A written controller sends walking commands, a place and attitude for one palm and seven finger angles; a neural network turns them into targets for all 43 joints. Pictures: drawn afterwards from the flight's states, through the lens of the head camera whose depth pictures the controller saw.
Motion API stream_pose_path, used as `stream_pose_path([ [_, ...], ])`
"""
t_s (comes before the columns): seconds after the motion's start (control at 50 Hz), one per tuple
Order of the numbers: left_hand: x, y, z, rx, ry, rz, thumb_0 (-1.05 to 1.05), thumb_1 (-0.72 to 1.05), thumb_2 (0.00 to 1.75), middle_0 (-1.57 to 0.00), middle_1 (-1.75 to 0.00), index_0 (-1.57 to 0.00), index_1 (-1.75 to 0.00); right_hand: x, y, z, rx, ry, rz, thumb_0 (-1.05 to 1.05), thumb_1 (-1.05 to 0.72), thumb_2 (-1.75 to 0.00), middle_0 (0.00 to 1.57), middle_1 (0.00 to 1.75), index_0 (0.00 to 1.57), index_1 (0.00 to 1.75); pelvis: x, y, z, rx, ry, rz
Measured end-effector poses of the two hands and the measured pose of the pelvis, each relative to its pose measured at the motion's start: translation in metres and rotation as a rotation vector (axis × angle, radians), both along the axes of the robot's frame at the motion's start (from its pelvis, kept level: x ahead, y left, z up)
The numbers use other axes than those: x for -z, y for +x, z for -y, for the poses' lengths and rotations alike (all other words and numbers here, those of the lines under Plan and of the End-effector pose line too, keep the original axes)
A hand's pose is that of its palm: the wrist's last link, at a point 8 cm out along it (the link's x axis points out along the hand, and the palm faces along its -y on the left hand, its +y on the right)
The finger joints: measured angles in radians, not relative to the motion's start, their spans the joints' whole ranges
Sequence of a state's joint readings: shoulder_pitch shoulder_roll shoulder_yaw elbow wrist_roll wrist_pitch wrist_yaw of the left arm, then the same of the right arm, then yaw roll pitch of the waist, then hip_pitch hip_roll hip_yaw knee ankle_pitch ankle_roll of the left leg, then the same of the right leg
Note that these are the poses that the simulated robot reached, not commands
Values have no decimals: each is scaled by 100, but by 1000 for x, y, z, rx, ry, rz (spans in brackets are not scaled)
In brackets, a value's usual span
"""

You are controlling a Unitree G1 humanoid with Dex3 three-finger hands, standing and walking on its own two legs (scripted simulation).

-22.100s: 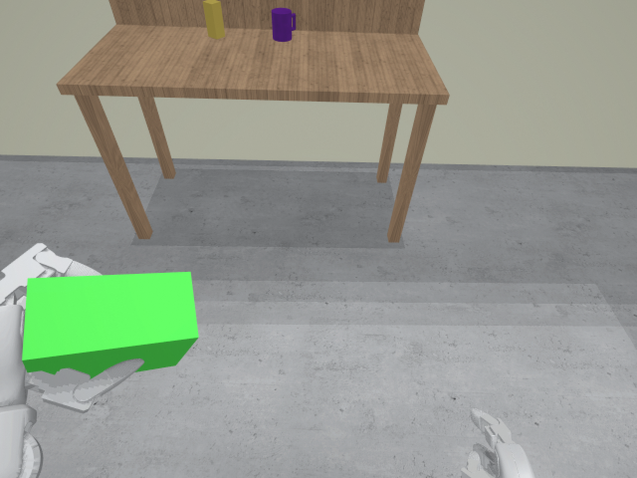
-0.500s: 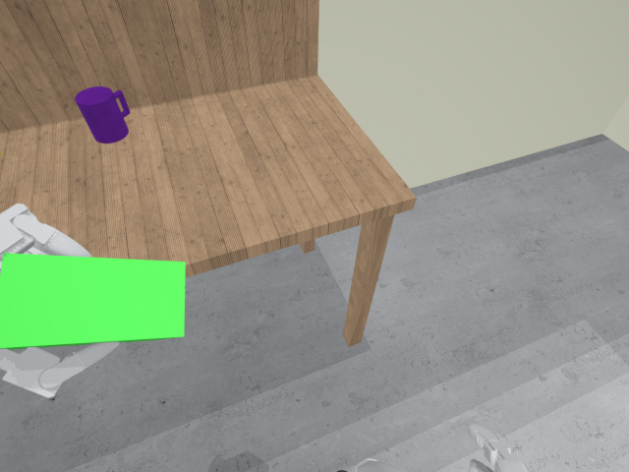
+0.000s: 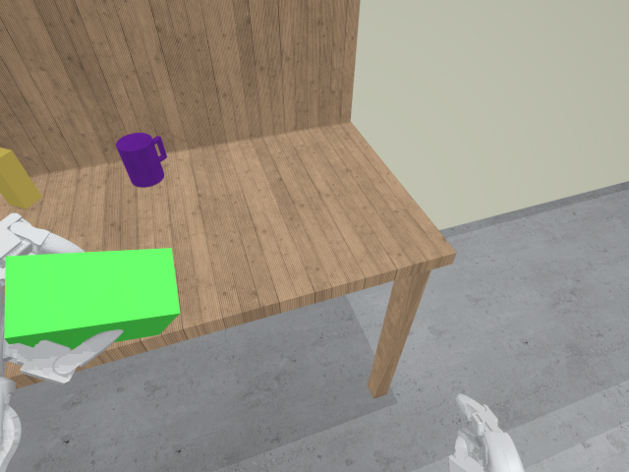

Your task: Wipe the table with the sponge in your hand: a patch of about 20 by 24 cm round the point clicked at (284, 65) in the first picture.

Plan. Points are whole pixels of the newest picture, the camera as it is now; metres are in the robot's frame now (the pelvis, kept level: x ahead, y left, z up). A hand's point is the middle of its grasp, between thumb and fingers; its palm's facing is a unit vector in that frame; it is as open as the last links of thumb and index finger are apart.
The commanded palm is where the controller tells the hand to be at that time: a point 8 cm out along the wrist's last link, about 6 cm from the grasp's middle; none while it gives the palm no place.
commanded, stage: shuffle to correct the standing spot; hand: left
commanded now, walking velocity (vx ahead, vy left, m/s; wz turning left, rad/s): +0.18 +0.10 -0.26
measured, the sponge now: (121, 299) +0.24 +0.21 +0.16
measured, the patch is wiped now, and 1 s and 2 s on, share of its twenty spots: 0.00 0.00 0.00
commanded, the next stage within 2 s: come to a stop and stand still in 0.46 s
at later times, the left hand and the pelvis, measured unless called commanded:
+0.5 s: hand (102, 223) +0.31 +0.25 +0.20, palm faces +0.31 -0.82 -0.47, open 10.2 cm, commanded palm +0.26 +0.31 +0.20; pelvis +0.08 +0.03 +0.01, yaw -3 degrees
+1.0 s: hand (75, 207) +0.34 +0.29 +0.19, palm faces +0.30 -0.86 -0.41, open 10.2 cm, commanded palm +0.29 +0.33 +0.20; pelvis +0.11 +0.06 +0.02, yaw -5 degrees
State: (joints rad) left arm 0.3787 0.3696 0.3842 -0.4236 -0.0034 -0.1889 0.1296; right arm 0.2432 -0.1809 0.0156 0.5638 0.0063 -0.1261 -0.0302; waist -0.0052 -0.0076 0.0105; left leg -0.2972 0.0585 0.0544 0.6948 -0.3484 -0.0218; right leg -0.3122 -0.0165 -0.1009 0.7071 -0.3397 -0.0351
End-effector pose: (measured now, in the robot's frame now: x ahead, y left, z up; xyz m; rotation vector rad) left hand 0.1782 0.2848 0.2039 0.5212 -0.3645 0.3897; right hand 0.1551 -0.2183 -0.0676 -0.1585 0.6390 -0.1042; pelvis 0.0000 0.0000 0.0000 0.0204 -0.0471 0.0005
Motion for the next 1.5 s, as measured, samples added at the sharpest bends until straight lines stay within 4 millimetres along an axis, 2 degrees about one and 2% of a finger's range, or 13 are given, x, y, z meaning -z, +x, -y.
stream_pose_path([
  [0.16, -4, 22, -9, 18, -2, -21, 0, -51, 104, -74, -134, -73, -134, 12, 12, -14, -46, -25, -188, 1, -90, -90, 20, 30, 20, 30, -12, 29, -18, 4, 1, -25],
  [0.28, -2, 62, -32, 39, 39, 5, 0, -51, 104, -74, -134, -73, -134, 13, 39, -21, 30, -38, -115, 1, -90, -90, 20, 30, 20, 30, -1, 48, -37, 48, 17, -15],
  [0.36, -2, 87, -24, 68, 35, -38, -1, -51, 104, -74, -134, -73, -134, 7, 54, -27, 58, 6, -67, 1, -90, -90, 20, 30, 20, 30, -4, 60, -36, 54, 19, -26],
  [0.48, -9, 99, -4, 134, 62, -59, 0, -51, 104, -74, -134, -73, -134, 11, 70, -23, 60, 32, -69, 1, -90, -90, 20, 30, 20, 30, -6, 80, -34, 44, -10, -29],
  [0.62, -10, 111, -29, 59, 37, -98, 0, -51, 104, -74, -134, -73, -134, -1, 76, -15, 66, -26, -146, 1, -90, -90, 20, 30, 20, 30, -22, 101, -42, 65, 31, -42],
  [0.7, 1, 125, -40, 64, -11, -87, 0, -51, 104, -74, -134, -73, -134, -4, 90, -16, 87, -74, -108, 1, -90, -90, 20, 30, 20, 30, -15, 112, -55, 78, 6, -17],
  [0.8, 6, 143, -40, 116, -45, -59, 0, -51, 104, -74, -134, -73, -134, -15, 108, -33, 110, -70, -48, 1, -90, -90, 20, 30, 20, 30, -13, 113, -63, 80, 7, 0],
  [0.92, -10, 136, -40, 159, -20, -50, -1, -51, 104, -74, -134, -73, -134, -32, 116, -60, 70, -30, 5, 1, -90, -90, 20, 30, 20, 30, -22, 112, -63, 82, -37, -27],
  [1.02, -1, 124, -52, 116, -56, -108, 0, -51, 104, -74, -134, -73, -134, -32, 110, -66, 51, -37, -8, 1, -90, -90, 20, 30, 20, 30, -24, 107, -65, 85, -43, -33],
  [1.08, -12, 131, -79, 76, 43, -57, 0, -51, 104, -74, -134, -73, -134, -26, 101, -65, 1, -73, -42, 1, -90, -90, 20, 30, 20, 30, -23, 96, -68, 84, -55, -38],
  [1.14, -7, 134, -97, 32, -27, -44, 0, -51, 104, -74, -134, -73, -134, -23, 89, -62, 11, -67, -57, 1, -90, -90, 20, 30, 20, 30, -23, 87, -77, 99, -50, -24],
  [1.3, 19, 116, -76, 228, -61, -132, 0, -51, 104, -74, -134, -73, -134, -29, 54, -69, 108, -105, -60, 1, -90, -90, 20, 30, 20, 30, -22, 84, -104, 106, -49, -20],
  [1.5, -4, 111, -120, 114, 16, -13, -1, -51, 104, -74, -134, -73, -134, -20, 56, -108, 31, -65, -84, 1, -90, -90, 20, 30, 20, 30, -21, 84, -118, 68, -49, -26],
])
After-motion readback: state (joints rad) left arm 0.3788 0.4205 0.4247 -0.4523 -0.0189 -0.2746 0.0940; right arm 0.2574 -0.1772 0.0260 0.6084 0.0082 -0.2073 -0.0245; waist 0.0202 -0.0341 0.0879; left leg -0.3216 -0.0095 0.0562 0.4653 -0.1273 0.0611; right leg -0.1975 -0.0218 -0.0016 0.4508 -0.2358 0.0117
